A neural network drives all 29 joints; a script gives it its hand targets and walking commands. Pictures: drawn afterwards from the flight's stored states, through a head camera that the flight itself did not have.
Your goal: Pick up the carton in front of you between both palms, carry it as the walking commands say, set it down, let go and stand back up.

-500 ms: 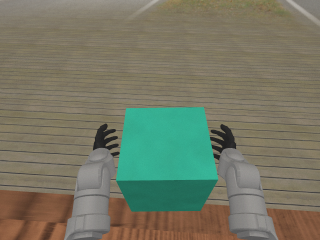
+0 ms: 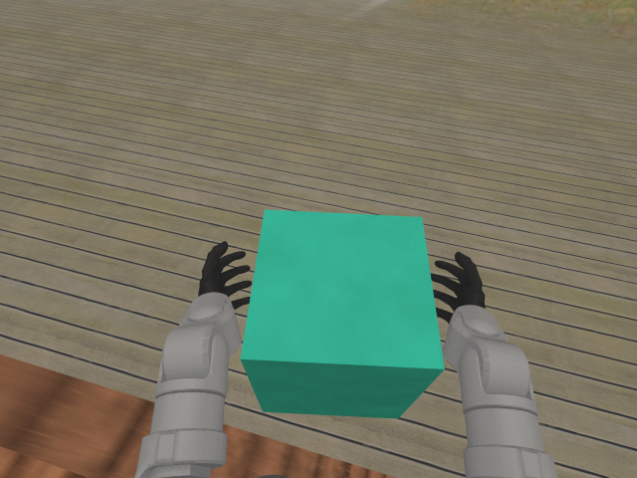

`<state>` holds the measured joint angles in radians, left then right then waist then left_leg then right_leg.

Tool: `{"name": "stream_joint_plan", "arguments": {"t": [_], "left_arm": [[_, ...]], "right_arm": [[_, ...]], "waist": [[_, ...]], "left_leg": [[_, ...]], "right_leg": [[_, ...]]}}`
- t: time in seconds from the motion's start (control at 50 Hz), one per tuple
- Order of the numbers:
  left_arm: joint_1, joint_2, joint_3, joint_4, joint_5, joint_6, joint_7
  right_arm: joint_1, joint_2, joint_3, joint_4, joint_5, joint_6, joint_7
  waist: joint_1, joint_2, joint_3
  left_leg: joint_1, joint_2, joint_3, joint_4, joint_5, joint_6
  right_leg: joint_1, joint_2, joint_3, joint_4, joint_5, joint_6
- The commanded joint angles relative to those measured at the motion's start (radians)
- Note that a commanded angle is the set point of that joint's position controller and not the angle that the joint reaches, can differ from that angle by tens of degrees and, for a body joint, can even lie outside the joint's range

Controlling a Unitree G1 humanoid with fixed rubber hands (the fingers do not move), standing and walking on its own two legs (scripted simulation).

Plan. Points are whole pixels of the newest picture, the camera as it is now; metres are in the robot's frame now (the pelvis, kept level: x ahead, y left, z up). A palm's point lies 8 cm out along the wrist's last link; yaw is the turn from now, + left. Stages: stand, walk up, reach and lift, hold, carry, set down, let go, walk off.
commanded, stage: carry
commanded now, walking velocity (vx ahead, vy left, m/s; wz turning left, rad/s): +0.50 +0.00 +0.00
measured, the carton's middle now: (336, 322) +0.34 +0.02 +0.01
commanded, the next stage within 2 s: none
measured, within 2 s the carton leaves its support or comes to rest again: neither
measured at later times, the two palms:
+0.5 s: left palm (258, 228) +0.70 +0.22 -0.14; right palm (390, 252) +0.65 -0.10 -0.13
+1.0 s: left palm (277, 201) +1.04 +0.23 -0.32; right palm (369, 209) +1.05 -0.08 -0.32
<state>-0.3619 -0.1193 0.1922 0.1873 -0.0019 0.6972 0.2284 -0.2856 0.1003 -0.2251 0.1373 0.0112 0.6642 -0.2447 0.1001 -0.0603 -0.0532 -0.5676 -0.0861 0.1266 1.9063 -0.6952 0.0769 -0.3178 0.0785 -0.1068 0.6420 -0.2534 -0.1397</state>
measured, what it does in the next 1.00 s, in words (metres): goes down: left foot 0.18 m lower, then right foot 0.18 m lower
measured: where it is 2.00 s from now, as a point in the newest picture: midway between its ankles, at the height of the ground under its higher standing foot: (310, 295)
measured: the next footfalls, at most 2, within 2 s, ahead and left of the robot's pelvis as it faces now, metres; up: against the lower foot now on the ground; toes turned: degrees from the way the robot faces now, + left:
left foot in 0.36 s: +0.40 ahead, +0.15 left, -0.18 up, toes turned -1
right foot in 0.82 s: +0.81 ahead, -0.01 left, -0.36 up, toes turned -6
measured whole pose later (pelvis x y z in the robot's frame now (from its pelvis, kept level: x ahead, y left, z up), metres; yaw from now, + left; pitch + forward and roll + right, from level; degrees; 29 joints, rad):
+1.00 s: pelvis +0.73 +0.08 -0.36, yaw -2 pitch +3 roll -1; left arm -0.28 -0.12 0.18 0.10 -0.06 0.69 0.24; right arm -0.29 0.09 -0.20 0.12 0.06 0.68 -0.25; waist 0.06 0.02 0.00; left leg -0.70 0.00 -0.03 1.62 -0.57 0.06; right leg -0.43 0.04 -0.11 0.65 -0.28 -0.09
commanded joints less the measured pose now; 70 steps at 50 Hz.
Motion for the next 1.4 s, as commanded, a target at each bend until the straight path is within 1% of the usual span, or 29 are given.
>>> {"name": "stream_joint_plan", "arguments": {"t": [0.0,0.06,0.08,0.16,0.22,0.26,0.28,0.3,0.32,0.34,0.36,0.4,0.42,0.46,0.54,0.56,0.62,0.72,0.78,0.82,0.84,0.88,0.9,0.98,1.1,1.18,1.22,1.24,1.38], "left_arm": [[-0.489,-0.621,-0.544,-0.168,-0.215,0.039,0.016],[-0.605,-0.656,-0.577,-0.218,-0.234,0.046,-0.008],[-0.636,-0.71,-0.577,-0.208,-0.238,0.048,-0.019],[-0.556,-0.736,-0.533,-0.093,-0.17,0.028,-0.029],[-0.496,-0.714,-0.526,-0.099,-0.139,0.009,-0.019],[-0.43,-0.689,-0.493,-0.057,-0.103,0.011,-0.002],[-0.362,-0.673,-0.464,-0.001,-0.068,0.018,0.005],[-0.337,-0.667,-0.466,-0.042,-0.057,0.01,0.011],[-0.374,-0.66,-0.464,-0.085,-0.05,0.011,0.016],[-0.381,-0.651,-0.43,-0.031,-0.023,0.021,0.023],[-0.383,-0.626,-0.409,-0.066,-0.038,0.021,0.027],[-0.394,-0.594,-0.361,-0.052,-0.043,0.023,0.032],[-0.419,-0.606,-0.333,-0.012,-0.029,0.021,0.032],[-0.442,-0.669,-0.367,-0.019,-0.064,0.005,0.0],[-0.586,-0.777,-0.436,-0.085,-0.096,-0.053,-0.029],[-0.536,-0.769,-0.438,-0.061,-0.083,-0.061,-0.03],[-0.466,-0.731,-0.458,-0.077,-0.072,-0.09,-0.021],[-0.45,-0.639,-0.452,-0.156,-0.096,-0.086,-0.003],[-0.38,-0.562,-0.437,-0.186,-0.084,-0.063,0.006],[-0.389,-0.492,-0.437,-0.196,-0.113,-0.035,0.018],[-0.305,-0.487,-0.442,-0.13,-0.112,-0.025,0.034],[-0.223,-0.514,-0.427,-0.178,-0.122,-0.029,0.047],[-0.285,-0.56,-0.446,-0.228,-0.134,-0.033,0.038],[-0.491,-0.671,-0.592,-0.31,-0.208,-0.03,-0.023],[-0.417,-0.701,-0.598,-0.211,-0.162,-0.046,-0.043],[-0.311,-0.664,-0.543,-0.176,-0.082,-0.042,-0.014],[-0.32,-0.643,-0.538,-0.221,-0.069,-0.022,-0.001],[-0.319,-0.636,-0.527,-0.205,-0.083,-0.008,0.003],[-0.371,-0.746,-0.573,-0.219,-0.126,0.051,-0.028]], "right_arm": [[-0.387,0.556,0.369,0.0,0.037,0.044,-0.028],[-0.513,0.623,0.371,-0.04,0.051,0.054,0.002],[-0.618,0.676,0.412,-0.089,0.082,0.052,0.016],[-0.665,0.722,0.459,-0.045,0.088,0.026,0.033],[-0.607,0.716,0.486,-0.064,0.091,0.026,0.026],[-0.577,0.684,0.495,-0.065,0.114,0.033,0.021],[-0.53,0.659,0.494,-0.04,0.103,0.042,0.018],[-0.525,0.65,0.5,-0.079,0.118,0.043,0.021],[-0.524,0.648,0.501,-0.071,0.119,0.043,0.016],[-0.501,0.616,0.497,0.0,0.106,0.055,0.006],[-0.475,0.623,0.514,-0.036,0.102,0.058,-0.003],[-0.509,0.678,0.55,-0.044,0.169,0.064,-0.011],[-0.472,0.693,0.544,0.005,0.152,0.063,-0.006],[-0.59,0.749,0.562,-0.04,0.164,0.039,0.021],[-0.655,0.847,0.604,-0.066,0.191,0.006,0.073],[-0.656,0.853,0.626,-0.057,0.193,-0.004,0.071],[-0.534,0.802,0.605,-0.023,0.153,-0.041,0.055],[-0.475,0.74,0.615,-0.063,0.145,-0.052,0.015],[-0.476,0.702,0.621,-0.107,0.159,-0.027,-0.002],[-0.473,0.649,0.588,-0.137,0.153,0.001,-0.01],[-0.412,0.601,0.547,-0.129,0.153,0.018,-0.012],[-0.414,0.574,0.526,-0.212,0.171,0.014,-0.024],[-0.449,0.615,0.528,-0.203,0.163,0.014,-0.02],[-0.441,0.695,0.504,-0.107,0.102,-0.005,0.018],[-0.527,0.698,0.547,-0.157,0.104,-0.038,0.028],[-0.425,0.685,0.546,-0.125,0.1,-0.027,0.026],[-0.39,0.657,0.529,-0.094,0.085,-0.012,0.017],[-0.379,0.653,0.532,-0.1,0.095,-0.003,0.009],[-0.421,0.684,0.551,-0.232,0.086,0.056,0.048]], "waist": [[-0.06,0.159,-0.242],[-0.071,-0.047,-0.236],[-0.045,-0.021,-0.236],[0.004,0.106,-0.194],[0.019,-0.031,-0.183],[-0.008,-0.064,-0.22],[-0.086,-0.082,-0.293],[-0.243,-0.071,-0.414],[-0.336,0.154,-0.394],[-0.316,0.32,-0.292],[-0.202,0.251,-0.282],[-0.243,0.104,-0.303],[-0.21,-0.01,-0.263],[-0.149,0.244,-0.283],[-0.176,0.172,-0.324],[-0.21,0.078,-0.284],[-0.241,0.116,-0.259],[-0.249,0.128,-0.201],[-0.105,0.053,-0.277],[-0.081,-0.156,-0.403],[-0.049,-0.137,-0.508],[0.025,-0.016,-0.565],[-0.001,0.09,-0.488],[-0.051,0.028,-0.337],[-0.066,-0.123,-0.297],[-0.147,-0.02,-0.435],[-0.1,0.346,-0.517],[-0.107,0.343,-0.505],[-0.108,0.185,-0.419]], "left_leg": [[-0.469,0.106,-0.234,-0.324,0.213,-0.015],[-0.242,0.134,-0.185,-0.597,0.519,-0.026],[-0.217,0.138,-0.18,-0.627,0.548,-0.03],[-0.247,0.147,-0.182,-1.071,1.069,-0.007],[0.071,0.084,-0.026,-1.354,1.157,-0.023],[0.193,0.095,-0.014,-1.414,1.153,-0.024],[0.322,0.094,-0.003,-1.359,1.169,-0.013],[0.543,0.084,0.028,-1.33,1.147,-0.005],[0.671,0.099,-0.021,-1.412,1.083,0.038],[0.757,0.202,-0.149,-1.342,1.297,0.061],[0.902,0.311,-0.377,-1.176,1.612,0.104],[0.88,0.416,-0.596,-1.207,1.205,0.206],[0.674,0.342,-0.593,-1.257,1.08,0.19],[0.539,0.401,-0.652,-1.227,0.966,0.222],[0.434,0.346,-0.482,-1.209,1.077,0.222],[0.497,0.264,-0.441,-1.13,0.824,0.174],[0.388,0.131,-0.276,-1.058,0.527,0.116],[0.416,0.106,-0.266,-0.872,0.627,0.106],[0.422,0.103,-0.185,-0.455,0.872,0.066],[-0.264,-0.01,-0.143,0.057,-0.164,-0.02],[-0.453,0.021,-0.202,0.123,-0.114,-0.026],[-0.483,0.09,-0.211,-0.06,0.006,-0.014],[-0.412,0.11,-0.194,-0.161,0.068,-0.026],[-0.3,0.172,-0.161,-0.553,0.299,-0.03],[0.001,0.117,-0.046,-1.168,0.612,-0.025],[0.425,0.086,-0.005,-1.462,0.702,-0.032],[0.766,0.496,-0.669,-1.504,0.862,0.094],[0.833,0.47,-0.745,-1.564,0.753,0.14],[0.748,0.369,-0.345,-1.623,0.969,0.061]], "right_leg": [[0.414,-0.346,0.531,0.041,0.617,-0.103],[0.13,-0.379,0.56,-0.014,0.634,-0.193],[0.12,-0.356,0.526,0.025,0.605,-0.196],[0.173,-0.167,0.423,0.193,0.135,-0.081],[0.059,-0.098,0.231,0.262,0.126,-0.048],[0.085,-0.114,0.224,0.339,0.19,-0.036],[0.116,-0.139,0.189,0.527,0.389,-0.007],[0.083,-0.178,0.129,0.819,0.61,0.025],[-0.09,-0.096,0.058,1.188,0.356,0.084],[-0.353,0.037,0.023,1.395,-0.422,0.12],[-0.606,0.045,0.105,1.367,-0.587,0.135],[-0.772,-0.068,0.209,1.119,-0.428,0.111],[-0.63,-0.083,0.205,0.952,-0.385,0.118],[-0.59,-0.161,0.231,0.67,-0.145,0.121],[-0.483,-0.12,0.144,0.594,0.151,0.112],[-0.592,-0.154,0.185,0.371,0.372,0.104],[-0.345,-0.101,0.063,0.028,0.719,0.092],[-0.172,-0.108,0.022,-0.187,0.756,0.066],[0.147,-0.093,-0.064,-0.41,0.716,0.071],[0.804,-0.414,0.272,0.105,1.345,-0.059],[0.969,-0.503,0.489,0.107,1.228,-0.211],[0.793,-0.509,0.676,-0.11,0.335,-0.249],[0.596,-0.458,0.652,-0.154,0.234,-0.217],[0.268,-0.368,0.448,-0.222,0.188,-0.158],[0.199,-0.244,0.128,-0.201,0.554,-0.019],[0.214,-0.213,0.037,0.138,0.566,0.096],[-0.175,-0.075,0.043,0.47,-0.236,0.179],[-0.292,-0.049,0.083,0.541,-0.265,0.16],[-0.297,-0.14,0.067,0.298,-0.096,0.157]]}}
